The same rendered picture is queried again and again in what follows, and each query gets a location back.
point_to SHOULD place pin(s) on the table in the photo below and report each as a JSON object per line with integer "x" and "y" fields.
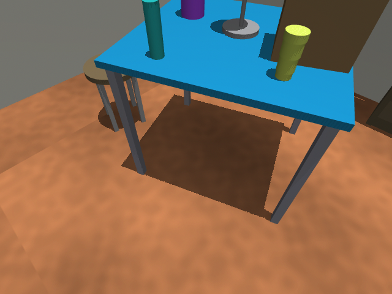
{"x": 200, "y": 58}

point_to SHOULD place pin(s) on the bookshelf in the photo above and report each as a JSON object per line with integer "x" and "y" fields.
{"x": 381, "y": 117}

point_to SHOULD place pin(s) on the stool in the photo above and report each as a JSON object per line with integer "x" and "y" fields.
{"x": 99, "y": 77}

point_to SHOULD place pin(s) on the desk lamp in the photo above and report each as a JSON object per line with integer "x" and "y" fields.
{"x": 240, "y": 28}

